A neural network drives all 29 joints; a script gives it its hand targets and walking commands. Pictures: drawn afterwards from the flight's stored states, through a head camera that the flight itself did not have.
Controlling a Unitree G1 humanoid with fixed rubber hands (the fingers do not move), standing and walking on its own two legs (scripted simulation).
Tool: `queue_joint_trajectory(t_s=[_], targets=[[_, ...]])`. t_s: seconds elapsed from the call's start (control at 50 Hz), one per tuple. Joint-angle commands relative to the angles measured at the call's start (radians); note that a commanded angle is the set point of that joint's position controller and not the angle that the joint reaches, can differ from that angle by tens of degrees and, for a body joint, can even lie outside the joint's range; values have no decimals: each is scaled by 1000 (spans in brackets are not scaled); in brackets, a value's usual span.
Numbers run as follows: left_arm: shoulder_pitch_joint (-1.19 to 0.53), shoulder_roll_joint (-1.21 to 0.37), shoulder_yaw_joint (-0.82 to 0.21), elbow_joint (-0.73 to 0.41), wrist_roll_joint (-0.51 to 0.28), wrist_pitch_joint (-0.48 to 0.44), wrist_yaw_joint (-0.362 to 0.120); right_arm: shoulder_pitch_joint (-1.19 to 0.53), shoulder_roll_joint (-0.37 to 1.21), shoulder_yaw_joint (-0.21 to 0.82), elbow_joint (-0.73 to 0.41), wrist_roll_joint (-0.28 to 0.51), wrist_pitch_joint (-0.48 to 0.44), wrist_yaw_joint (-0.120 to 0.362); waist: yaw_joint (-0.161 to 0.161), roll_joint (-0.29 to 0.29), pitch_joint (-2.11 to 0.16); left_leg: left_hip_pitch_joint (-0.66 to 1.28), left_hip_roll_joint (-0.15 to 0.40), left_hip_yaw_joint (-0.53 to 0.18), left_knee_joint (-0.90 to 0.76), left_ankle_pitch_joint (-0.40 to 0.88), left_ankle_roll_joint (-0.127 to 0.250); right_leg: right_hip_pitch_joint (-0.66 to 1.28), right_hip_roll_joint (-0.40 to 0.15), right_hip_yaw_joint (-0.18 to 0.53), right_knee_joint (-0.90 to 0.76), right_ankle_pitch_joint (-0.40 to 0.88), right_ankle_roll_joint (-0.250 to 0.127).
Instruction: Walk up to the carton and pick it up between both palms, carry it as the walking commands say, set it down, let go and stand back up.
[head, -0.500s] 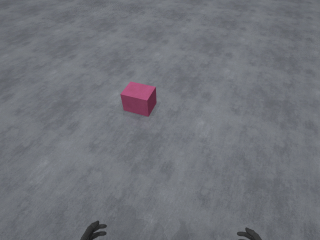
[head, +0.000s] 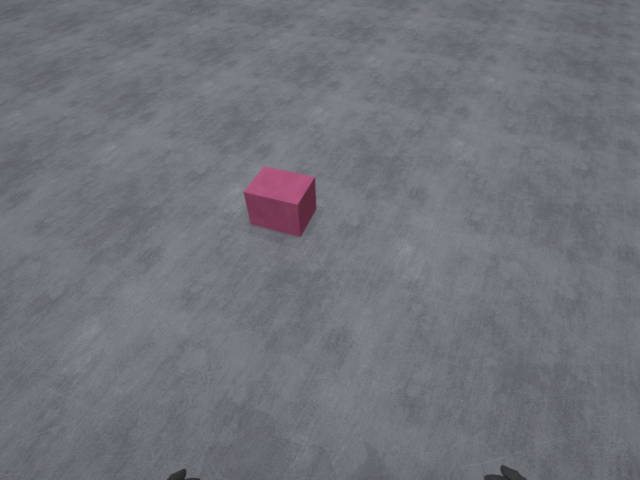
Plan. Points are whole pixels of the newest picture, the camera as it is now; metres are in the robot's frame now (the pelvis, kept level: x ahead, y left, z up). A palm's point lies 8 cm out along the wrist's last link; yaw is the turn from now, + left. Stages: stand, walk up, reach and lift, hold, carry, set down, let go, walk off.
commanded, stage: stand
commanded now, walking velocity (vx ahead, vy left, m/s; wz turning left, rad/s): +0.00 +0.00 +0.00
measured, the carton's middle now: (282, 201) +1.38 +0.22 -0.66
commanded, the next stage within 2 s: walk up in 1.48 s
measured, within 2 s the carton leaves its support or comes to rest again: neither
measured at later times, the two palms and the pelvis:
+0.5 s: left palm out of the picture +0.06 +0.24 -0.11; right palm out of the picture +0.06 -0.23 -0.11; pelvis -0.02 +0.00 +0.01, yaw +0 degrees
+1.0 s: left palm out of the picture +0.00 +0.25 -0.12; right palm out of the picture +0.00 -0.22 -0.11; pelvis -0.03 +0.01 +0.01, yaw +1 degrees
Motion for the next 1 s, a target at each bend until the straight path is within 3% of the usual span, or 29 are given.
queue_joint_trajectory(t_s=[0.0,0.04,0.08,0.12,0.16,0.18,0.24,0.28,0.3,0.32,0.34,0.38,0.4,0.48,0.52,0.54,0.58,0.62,0.68,0.7,0.72,0.74,0.76,0.78,0.82,0.9,0.94,0.96,0.98], targets=[[9,97,33,-55,3,-7,6,-5,-95,-26,-62,3,-12,-2,7,11,-44,18,63,-26,-62,492,31,64,-57,43,-64,552,-32],[22,103,35,-50,3,-9,4,7,-102,-29,-56,-2,-13,-2,10,-12,-26,21,63,-27,-72,501,31,55,-55,35,-70,527,-29],[18,74,27,-34,8,-1,6,33,-87,-31,-39,-5,-10,-2,1,-27,27,-5,59,-33,-90,432,34,38,-61,43,-97,463,-33],[13,67,27,-34,4,-2,-1,21,-93,-34,-37,-3,-5,1,-4,7,12,14,52,-34,-103,390,31,36,-60,53,-103,447,-41],[52,92,31,-20,2,-6,1,25,-82,-32,-32,-6,-9,4,14,18,-37,43,51,-30,-99,404,35,62,-64,56,-108,443,-40],[49,78,30,-18,6,-8,2,33,-89,-34,-27,-6,-9,3,2,31,-5,44,51,-30,-104,396,35,30,-66,65,-115,446,-43],[21,92,37,-17,7,-5,1,54,-83,-32,-12,-6,-12,3,-4,-43,23,0,53,-41,-117,371,29,47,-53,44,-130,419,-38],[46,98,39,-10,11,-9,5,39,-88,-36,-8,0,-6,2,9,-33,-11,47,48,-32,-116,359,32,39,-61,48,-129,442,-38],[38,93,35,-7,0,-9,1,11,-101,-44,-19,-4,-10,3,3,5,-5,58,49,-24,-111,395,31,23,-64,58,-132,446,-39],[32,97,38,-5,9,-11,5,23,-80,-39,-18,-2,-12,1,-3,-2,-6,37,50,-27,-117,384,32,51,-63,54,-135,440,-44],[36,73,35,-7,8,-14,6,50,-92,-41,3,-1,-10,-3,-1,40,1,39,50,-33,-112,410,33,54,-69,57,-127,475,-45],[50,100,45,0,5,-13,3,53,-83,-40,19,2,-13,2,8,25,-13,22,54,-42,-123,417,38,81,-67,56,-135,458,-44],[47,78,38,13,5,-7,2,60,-87,-43,12,-2,-13,5,-9,-26,16,26,53,-41,-133,382,39,47,-62,53,-135,423,-42],[67,84,39,33,2,-6,11,72,-102,-51,39,-3,-11,-6,-6,-15,54,2,65,-61,-157,373,45,56,-66,51,-160,422,-37],[72,75,37,42,2,-7,9,40,-100,-52,39,-7,-10,-5,14,-24,52,16,55,-57,-155,360,43,42,-66,56,-165,402,-42],[88,80,39,48,6,-12,10,73,-83,-50,50,0,-12,-5,9,2,14,35,60,-47,-143,400,45,77,-68,61,-159,439,-46],[81,93,46,59,11,-12,14,72,-82,-50,57,1,-14,-5,4,-29,25,18,57,-46,-148,389,41,91,-70,54,-162,463,-42],[80,94,45,64,7,-12,11,85,-96,-53,76,1,-15,0,1,18,20,47,47,-37,-160,342,37,69,-76,62,-173,422,-43],[68,61,39,87,4,-4,12,94,-59,-46,92,-1,-15,-3,-13,1,59,26,66,-64,-176,328,53,42,-56,44,-190,352,-38],[84,78,41,94,6,-4,17,80,-75,-48,93,-3,-9,-4,1,28,96,3,58,-57,-181,326,51,44,-70,57,-199,368,-39],[83,96,48,91,6,-6,12,96,-84,-53,98,-1,-9,-1,-6,34,66,11,55,-54,-183,331,45,56,-68,58,-195,375,-44],[68,72,44,99,7,-7,11,96,-98,-55,105,-3,-12,-5,-6,10,82,20,59,-62,-186,342,49,40,-75,61,-194,385,-48],[80,80,45,103,9,-2,15,118,-93,-56,116,1,-14,-9,-13,25,82,15,64,-67,-200,317,48,36,-65,56,-203,352,-40],[95,64,42,124,4,1,15,118,-102,-59,117,-3,-17,-10,-8,-7,100,-9,77,-83,-207,307,55,45,-60,43,-201,340,-35],[90,69,42,135,2,-4,15,100,-74,-53,127,0,-16,-7,-6,3,68,2,58,-70,-204,261,56,68,-65,55,-216,308,-34],[91,55,42,154,4,-8,15,108,-72,-53,146,2,-21,-8,-8,18,24,28,64,-68,-200,330,55,98,-71,57,-213,349,-42],[79,61,47,160,5,-10,15,121,-87,-56,163,4,-28,-9,-4,-1,20,29,67,-77,-208,379,59,103,-70,48,-203,380,-40],[108,66,51,174,2,-7,16,109,-74,-51,163,1,-30,-12,0,-42,26,52,71,-76,-207,362,62,77,-66,35,-209,388,-30],[126,85,56,192,1,-7,16,136,-90,-55,177,-2,-28,-8,1,-36,7,67,71,-71,-196,391,65,107,-67,41,-206,391,-32]])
